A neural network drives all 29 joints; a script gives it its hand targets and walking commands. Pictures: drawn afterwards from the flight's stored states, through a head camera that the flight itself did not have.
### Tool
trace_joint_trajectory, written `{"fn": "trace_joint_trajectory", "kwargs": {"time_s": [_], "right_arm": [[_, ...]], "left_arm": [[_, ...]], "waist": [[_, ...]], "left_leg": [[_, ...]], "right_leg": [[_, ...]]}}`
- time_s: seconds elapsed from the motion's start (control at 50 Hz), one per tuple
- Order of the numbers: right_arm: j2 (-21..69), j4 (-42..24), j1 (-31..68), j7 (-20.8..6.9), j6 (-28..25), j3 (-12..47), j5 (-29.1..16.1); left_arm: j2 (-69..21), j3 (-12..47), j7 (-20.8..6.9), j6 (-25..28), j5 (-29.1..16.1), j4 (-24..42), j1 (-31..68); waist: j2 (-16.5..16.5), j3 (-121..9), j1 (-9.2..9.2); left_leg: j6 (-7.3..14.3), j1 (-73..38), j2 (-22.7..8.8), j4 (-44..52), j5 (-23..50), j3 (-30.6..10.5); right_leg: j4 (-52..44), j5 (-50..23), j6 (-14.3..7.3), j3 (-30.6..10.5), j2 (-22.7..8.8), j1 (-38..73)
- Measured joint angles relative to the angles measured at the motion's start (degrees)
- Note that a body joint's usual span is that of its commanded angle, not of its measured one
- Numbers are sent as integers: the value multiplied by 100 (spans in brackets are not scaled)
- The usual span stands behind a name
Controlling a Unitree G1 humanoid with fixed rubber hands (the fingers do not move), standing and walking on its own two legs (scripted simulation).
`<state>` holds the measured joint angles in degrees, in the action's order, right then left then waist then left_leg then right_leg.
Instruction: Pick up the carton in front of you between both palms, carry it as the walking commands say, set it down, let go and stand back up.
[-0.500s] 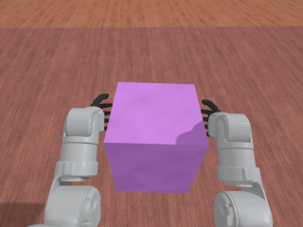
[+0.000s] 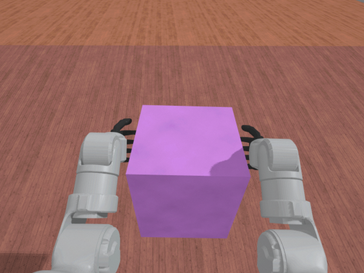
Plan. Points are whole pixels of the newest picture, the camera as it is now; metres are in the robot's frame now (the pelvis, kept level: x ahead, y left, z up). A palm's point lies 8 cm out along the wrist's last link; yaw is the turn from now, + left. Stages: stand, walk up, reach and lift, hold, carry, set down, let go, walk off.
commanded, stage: carry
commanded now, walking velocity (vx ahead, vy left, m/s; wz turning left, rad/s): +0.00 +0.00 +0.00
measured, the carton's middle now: (185, 173) +0.34 +0.00 +0.05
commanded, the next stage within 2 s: none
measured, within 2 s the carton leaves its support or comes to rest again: neither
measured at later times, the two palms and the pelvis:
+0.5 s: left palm (115, 152) +0.33 +0.15 +0.14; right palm (259, 158) +0.32 -0.15 +0.14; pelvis -0.02 +0.00 +0.00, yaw +0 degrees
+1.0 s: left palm (116, 154) +0.32 +0.15 +0.14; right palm (261, 161) +0.32 -0.15 +0.13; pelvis -0.03 +0.00 +0.00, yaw +0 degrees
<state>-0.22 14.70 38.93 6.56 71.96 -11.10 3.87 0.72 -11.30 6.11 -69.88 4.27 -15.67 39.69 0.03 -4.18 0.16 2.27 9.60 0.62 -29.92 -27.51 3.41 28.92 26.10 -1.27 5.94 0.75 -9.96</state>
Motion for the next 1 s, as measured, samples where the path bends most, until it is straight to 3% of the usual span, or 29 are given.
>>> {"fn": "trace_joint_trajectory", "kwargs": {"time_s": [1.0], "right_arm": [[-15,-14,53,-4,4,10,13]], "left_arm": [[-24,-44,14,-28,24,86,3]], "waist": [[-2,92,3]], "left_leg": [[-29,169,-47,47,241,60]], "right_leg": [[-51,-248,-26,15,-7,-175]]}}
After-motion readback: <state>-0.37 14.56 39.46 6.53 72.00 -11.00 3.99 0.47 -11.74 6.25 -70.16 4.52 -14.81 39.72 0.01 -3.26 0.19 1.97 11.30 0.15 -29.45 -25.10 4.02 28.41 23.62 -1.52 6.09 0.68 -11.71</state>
